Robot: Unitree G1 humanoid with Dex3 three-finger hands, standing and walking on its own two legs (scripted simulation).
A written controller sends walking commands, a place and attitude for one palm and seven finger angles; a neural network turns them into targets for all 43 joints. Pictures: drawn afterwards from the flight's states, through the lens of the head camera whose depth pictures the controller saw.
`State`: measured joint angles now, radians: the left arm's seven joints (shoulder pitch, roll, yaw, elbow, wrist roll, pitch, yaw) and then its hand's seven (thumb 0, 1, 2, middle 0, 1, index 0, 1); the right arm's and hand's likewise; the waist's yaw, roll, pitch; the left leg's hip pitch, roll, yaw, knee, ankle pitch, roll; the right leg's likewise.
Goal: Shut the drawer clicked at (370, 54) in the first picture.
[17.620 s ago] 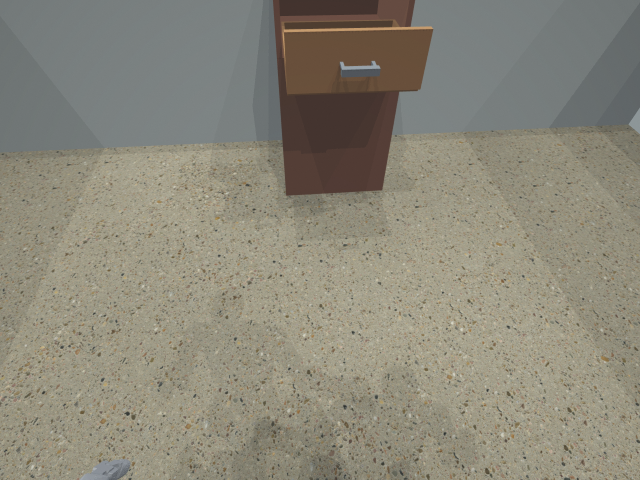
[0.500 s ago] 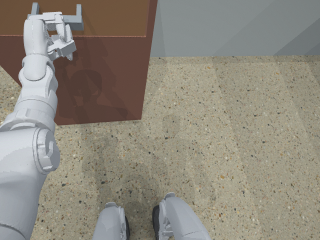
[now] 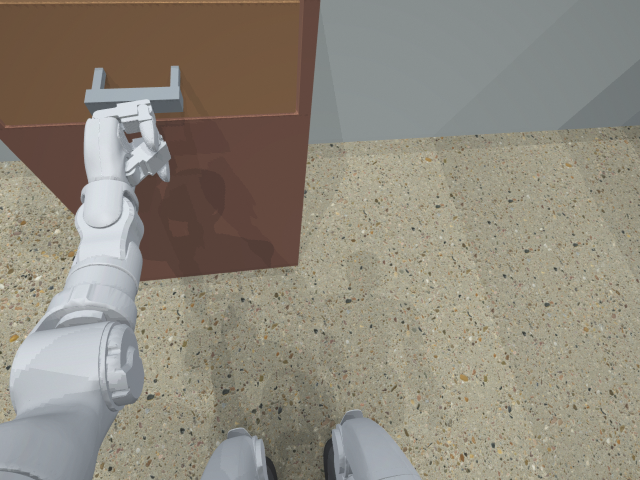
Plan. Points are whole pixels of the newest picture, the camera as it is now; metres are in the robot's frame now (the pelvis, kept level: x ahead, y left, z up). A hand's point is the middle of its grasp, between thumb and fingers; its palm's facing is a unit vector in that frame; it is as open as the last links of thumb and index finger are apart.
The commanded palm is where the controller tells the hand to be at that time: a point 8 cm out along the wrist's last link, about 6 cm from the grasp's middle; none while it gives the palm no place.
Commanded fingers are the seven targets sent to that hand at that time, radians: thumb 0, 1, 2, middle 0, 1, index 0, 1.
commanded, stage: pull the fist back off the drawer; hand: left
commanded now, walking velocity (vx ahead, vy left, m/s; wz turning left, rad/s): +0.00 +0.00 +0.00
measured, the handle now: (137, 88) +0.61 +0.18 +0.06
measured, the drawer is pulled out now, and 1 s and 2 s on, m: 0.00 0.00 0.00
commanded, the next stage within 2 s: draw the hand back to the body in 0.08 s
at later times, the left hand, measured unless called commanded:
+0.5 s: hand (114, 193) +0.42 +0.17 +0.10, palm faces +0.07 -1.00 -0.03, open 3.3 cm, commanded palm +0.38 +0.22 +0.12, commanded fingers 0.00 0.90 0.90 -1.40 -1.60 -1.40 -1.60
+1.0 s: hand out of the picture +0.28 +0.20 +0.18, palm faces +0.26 -0.92 -0.28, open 3.3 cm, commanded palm +0.24 +0.25 +0.20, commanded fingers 0.00 0.90 0.90 -1.40 -1.60 -1.40 -1.60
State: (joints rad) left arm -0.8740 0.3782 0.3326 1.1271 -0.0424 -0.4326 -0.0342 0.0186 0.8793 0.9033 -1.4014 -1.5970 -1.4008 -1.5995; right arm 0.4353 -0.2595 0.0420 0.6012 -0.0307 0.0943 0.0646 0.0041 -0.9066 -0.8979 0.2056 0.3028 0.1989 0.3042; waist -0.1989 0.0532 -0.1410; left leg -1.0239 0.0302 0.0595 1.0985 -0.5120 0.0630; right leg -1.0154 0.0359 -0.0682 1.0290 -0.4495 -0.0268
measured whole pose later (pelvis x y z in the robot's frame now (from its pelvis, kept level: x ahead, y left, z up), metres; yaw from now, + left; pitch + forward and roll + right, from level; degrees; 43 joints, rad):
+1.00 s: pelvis +0.02 -0.01 +0.08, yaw +2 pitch +0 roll +0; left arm 0.15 0.30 0.12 -0.04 -0.08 -0.06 0.08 0.02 0.89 0.90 -1.40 -1.60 -1.40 -1.60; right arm 0.19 -0.24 0.05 0.55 0.04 0.01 -0.08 0.01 -0.91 -0.90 0.20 0.30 0.20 0.30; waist 0.02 0.06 -0.02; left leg -0.21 -0.01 0.04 0.52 -0.31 0.04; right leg -0.22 0.02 -0.06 0.51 -0.29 -0.04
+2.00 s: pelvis +0.00 +0.00 +0.09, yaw +1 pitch +1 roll -1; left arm 0.62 0.37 0.32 -0.50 -0.05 -0.16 0.10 0.02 0.89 0.90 -1.41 -1.60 -1.40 -1.60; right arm 0.18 -0.25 -0.02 0.56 0.01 0.02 -0.06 0.01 -0.91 -0.90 0.20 0.30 0.20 0.30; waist -0.01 0.04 0.03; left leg -0.21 -0.03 0.08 0.43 -0.24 0.06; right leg -0.22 0.02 -0.02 0.40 -0.20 -0.01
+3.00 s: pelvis -0.13 -0.03 +0.07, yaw +2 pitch +3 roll -3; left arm 0.66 0.47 0.39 -0.68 -0.05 -0.31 0.09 0.02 0.89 0.90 -1.41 -1.60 -1.41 -1.60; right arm 0.12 -0.19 0.00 0.57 0.00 -0.07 -0.04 0.01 -0.90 -0.90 0.21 0.30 0.20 0.30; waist -0.01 0.02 0.06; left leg -0.50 0.05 0.02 0.48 -0.04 0.03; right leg -0.23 0.12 0.05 0.49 -0.30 -0.03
